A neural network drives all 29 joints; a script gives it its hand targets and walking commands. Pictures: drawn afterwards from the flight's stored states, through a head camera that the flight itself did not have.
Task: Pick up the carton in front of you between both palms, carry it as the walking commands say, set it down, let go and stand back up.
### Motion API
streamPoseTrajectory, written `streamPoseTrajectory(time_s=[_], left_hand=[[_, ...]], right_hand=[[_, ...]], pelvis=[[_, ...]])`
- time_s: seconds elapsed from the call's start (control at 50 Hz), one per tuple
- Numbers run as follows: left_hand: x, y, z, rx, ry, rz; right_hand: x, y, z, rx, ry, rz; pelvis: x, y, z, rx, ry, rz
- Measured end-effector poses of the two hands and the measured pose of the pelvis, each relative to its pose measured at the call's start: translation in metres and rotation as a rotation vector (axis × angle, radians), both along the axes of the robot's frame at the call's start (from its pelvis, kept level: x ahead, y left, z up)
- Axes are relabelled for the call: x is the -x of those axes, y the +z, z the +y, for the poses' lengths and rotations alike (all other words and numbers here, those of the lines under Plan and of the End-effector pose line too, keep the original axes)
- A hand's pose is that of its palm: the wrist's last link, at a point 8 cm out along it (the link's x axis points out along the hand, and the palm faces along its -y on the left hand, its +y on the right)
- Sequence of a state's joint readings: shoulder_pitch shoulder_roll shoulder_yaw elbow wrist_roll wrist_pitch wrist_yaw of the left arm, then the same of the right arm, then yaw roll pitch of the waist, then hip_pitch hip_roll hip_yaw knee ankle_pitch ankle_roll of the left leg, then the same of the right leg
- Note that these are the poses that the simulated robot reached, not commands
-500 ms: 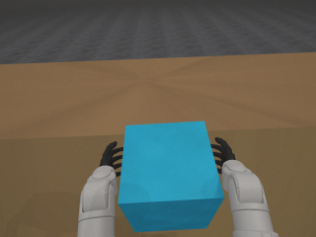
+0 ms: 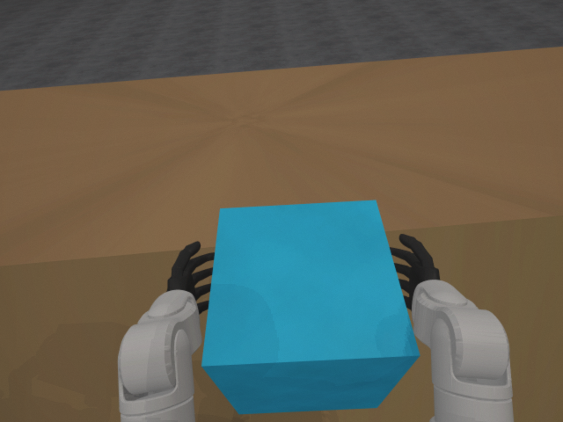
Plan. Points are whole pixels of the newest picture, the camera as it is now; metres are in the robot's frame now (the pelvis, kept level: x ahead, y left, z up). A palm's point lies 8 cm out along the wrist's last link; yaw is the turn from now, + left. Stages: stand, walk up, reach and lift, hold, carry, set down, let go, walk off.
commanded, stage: carry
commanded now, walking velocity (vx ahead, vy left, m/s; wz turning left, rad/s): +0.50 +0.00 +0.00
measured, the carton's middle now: (303, 314) +0.28 -0.01 +0.02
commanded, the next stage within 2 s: none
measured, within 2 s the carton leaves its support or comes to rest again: neither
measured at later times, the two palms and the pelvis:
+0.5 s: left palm (205, 151) +0.58 +0.14 +0.10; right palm (362, 140) +0.59 -0.16 +0.09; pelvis +0.32 -0.02 +0.00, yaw +2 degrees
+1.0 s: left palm (218, 68) +0.94 +0.14 +0.10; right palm (332, 59) +0.94 -0.16 +0.10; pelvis +0.67 -0.02 +0.00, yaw +0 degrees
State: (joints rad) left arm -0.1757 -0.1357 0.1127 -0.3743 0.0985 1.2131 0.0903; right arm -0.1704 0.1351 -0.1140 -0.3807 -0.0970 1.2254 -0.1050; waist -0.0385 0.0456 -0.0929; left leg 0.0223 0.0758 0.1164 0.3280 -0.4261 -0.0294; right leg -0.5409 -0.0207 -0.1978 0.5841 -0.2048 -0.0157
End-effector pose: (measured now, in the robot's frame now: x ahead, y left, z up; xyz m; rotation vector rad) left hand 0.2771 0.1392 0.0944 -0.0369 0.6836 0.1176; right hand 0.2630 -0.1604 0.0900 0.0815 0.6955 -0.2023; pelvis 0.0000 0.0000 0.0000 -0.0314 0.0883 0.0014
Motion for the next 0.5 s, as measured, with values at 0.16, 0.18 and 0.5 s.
streamPoseTrajectory(time_s=[0.16, 0.18, 0.5], left_hand=[[-0.076, -0.013, -0.006, -0.006, 0.106, 0.064], [-0.084, -0.012, -0.005, -0.007, 0.119, 0.075], [-0.307, 0.005, 0.000, -0.012, 0.069, -0.011]], right_hand=[[-0.110, -0.011, -0.005, -0.001, 0.107, 0.063], [-0.122, -0.010, -0.004, 0.002, 0.122, 0.074], [-0.328, 0.002, 0.000, 0.008, 0.081, -0.013]], pelvis=[[-0.095, 0.000, -0.033, -0.028, 0.064, -0.024], [-0.106, 0.005, -0.035, -0.034, 0.065, -0.020], [-0.322, 0.000, -0.016, -0.062, 0.023, -0.024]])
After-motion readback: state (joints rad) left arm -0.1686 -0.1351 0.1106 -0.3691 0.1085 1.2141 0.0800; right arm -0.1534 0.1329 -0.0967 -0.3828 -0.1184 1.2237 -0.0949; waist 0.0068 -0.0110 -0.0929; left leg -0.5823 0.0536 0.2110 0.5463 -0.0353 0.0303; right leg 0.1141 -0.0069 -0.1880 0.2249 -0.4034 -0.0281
